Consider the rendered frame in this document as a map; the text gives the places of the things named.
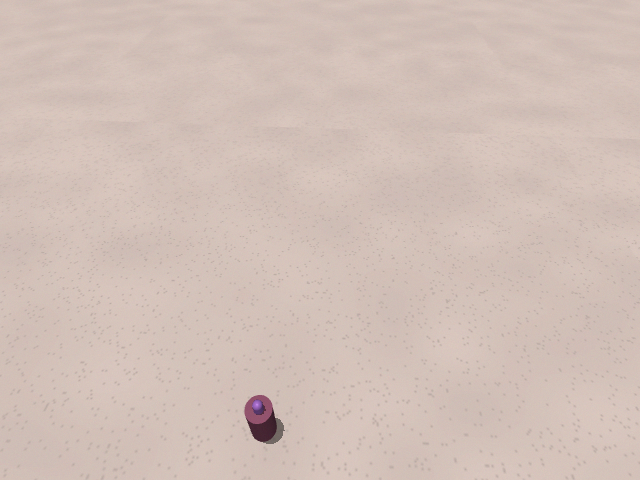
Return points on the bottle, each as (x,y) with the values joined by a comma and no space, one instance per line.
(260,417)

